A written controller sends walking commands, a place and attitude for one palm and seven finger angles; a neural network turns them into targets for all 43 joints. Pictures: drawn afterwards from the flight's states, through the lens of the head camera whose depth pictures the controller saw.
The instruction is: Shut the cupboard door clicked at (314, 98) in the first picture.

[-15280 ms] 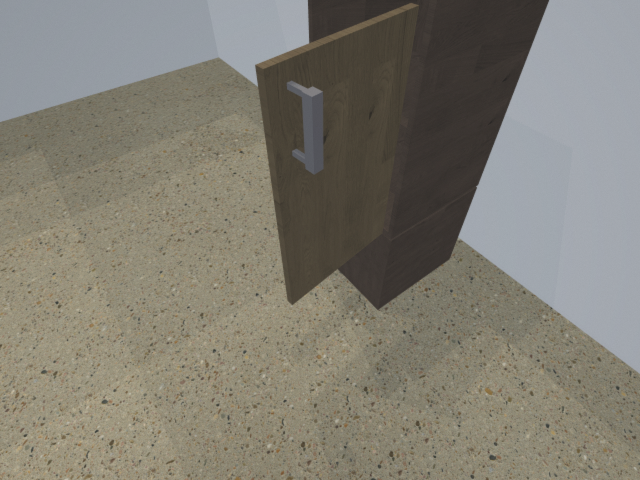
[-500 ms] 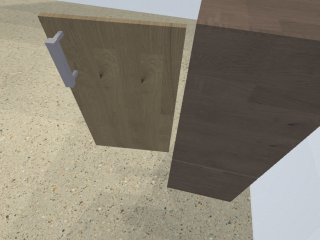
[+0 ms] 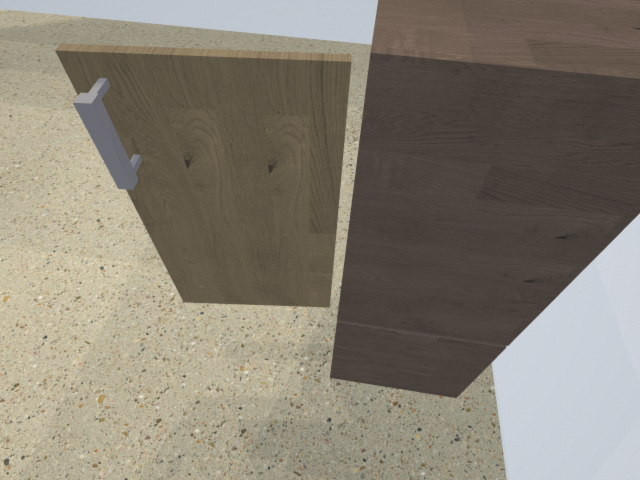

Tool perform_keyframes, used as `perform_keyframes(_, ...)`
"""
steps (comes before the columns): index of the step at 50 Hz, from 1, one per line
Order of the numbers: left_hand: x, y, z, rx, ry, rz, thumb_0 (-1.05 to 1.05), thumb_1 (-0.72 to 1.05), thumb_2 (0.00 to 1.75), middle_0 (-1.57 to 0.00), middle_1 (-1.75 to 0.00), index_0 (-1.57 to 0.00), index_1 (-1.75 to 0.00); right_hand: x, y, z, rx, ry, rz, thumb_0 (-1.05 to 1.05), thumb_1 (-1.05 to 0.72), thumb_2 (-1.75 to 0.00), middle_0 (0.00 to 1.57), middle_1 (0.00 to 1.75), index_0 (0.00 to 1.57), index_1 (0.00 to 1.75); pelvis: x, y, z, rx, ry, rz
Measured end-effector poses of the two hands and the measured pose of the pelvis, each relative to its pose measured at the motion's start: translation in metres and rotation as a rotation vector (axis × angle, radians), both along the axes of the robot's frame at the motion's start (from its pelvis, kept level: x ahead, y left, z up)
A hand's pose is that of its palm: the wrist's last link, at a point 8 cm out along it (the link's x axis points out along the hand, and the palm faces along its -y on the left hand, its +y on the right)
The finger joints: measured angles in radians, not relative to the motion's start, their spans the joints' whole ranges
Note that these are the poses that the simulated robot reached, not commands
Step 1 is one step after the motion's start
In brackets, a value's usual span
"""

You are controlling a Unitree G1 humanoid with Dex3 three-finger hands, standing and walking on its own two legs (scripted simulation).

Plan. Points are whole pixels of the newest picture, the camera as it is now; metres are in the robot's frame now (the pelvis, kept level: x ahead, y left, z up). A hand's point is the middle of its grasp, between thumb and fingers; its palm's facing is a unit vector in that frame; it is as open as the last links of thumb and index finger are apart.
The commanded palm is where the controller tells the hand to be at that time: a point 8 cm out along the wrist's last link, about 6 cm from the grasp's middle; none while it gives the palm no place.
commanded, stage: look again from close up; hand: left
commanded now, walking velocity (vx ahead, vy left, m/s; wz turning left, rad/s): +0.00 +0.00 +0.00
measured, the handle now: (115, 136) +0.49 +0.30 +0.15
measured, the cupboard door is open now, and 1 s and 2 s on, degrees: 97 97 97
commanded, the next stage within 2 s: shuffle to correct the standing spot in 0.36 s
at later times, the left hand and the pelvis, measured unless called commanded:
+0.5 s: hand out of the picture -0.04 +0.18 -0.17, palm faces +0.01 -0.98 -0.21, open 7.4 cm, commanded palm none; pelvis -0.04 +0.00 +0.00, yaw +0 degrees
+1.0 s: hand out of the picture +0.06 +0.22 -0.17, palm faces +0.03 -0.97 -0.23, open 7.4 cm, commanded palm none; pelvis +0.02 +0.03 -0.01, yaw -1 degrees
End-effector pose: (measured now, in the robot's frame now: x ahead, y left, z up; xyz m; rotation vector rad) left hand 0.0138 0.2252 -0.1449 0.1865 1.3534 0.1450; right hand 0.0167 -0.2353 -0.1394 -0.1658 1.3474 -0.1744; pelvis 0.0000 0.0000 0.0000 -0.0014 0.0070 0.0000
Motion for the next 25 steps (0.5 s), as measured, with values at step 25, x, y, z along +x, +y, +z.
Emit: perform_keyframes(25, -0.054, 0.002, 0.003, -0.008, 0.007, 0.017, 0.0, 0.91, 0.9, -0.2, -0.3, -0.2, -0.3, -0.04, 0.006, 0.0, 0.033, -0.019, 0.013, 0.01, -0.91, -0.89, 0.2, 0.3, 0.2, 0.3, -0.035, -0.002, 0.001, 0.006, -0.026, 0.0)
